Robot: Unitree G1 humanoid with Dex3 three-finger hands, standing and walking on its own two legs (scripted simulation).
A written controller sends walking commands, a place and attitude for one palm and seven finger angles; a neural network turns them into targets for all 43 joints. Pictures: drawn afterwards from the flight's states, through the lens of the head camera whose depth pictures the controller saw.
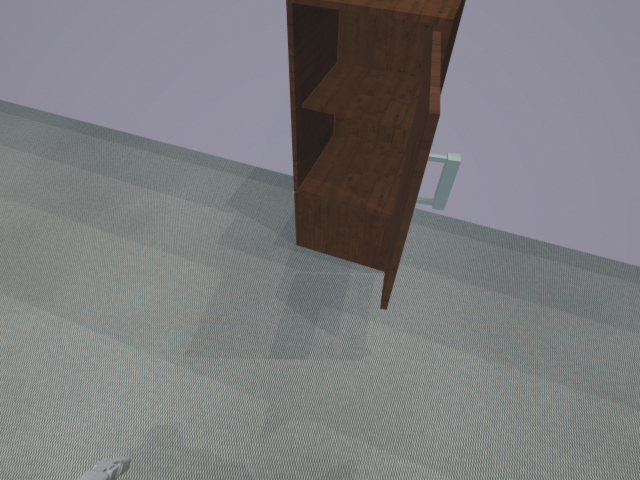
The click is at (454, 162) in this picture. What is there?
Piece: cupboard door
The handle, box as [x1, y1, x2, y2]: [416, 153, 460, 210]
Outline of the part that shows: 429,153 428,160 443,162 444,165 434,197 432,199 417,197 416,202 431,204 432,208 443,210 460,162 460,154 448,153 445,156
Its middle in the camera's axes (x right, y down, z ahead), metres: +0.23 -0.11 +0.78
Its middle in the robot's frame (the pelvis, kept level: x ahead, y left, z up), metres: +0.67 -0.20 -0.02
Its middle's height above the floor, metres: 0.75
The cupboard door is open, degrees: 99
